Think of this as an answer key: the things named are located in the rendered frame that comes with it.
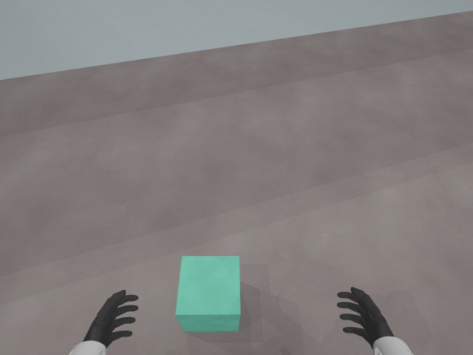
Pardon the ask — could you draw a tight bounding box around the right robot forearm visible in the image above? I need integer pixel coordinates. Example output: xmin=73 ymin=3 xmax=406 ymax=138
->
xmin=372 ymin=337 xmax=414 ymax=355

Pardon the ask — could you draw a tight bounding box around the robot right hand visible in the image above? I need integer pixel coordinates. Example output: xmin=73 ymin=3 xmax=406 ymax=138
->
xmin=337 ymin=287 xmax=394 ymax=349

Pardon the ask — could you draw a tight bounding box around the carton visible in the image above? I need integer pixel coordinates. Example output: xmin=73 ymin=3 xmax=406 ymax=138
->
xmin=175 ymin=256 xmax=240 ymax=332

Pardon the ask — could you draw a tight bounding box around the robot left hand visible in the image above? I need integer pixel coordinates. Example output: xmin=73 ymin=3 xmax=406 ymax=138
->
xmin=83 ymin=290 xmax=138 ymax=348

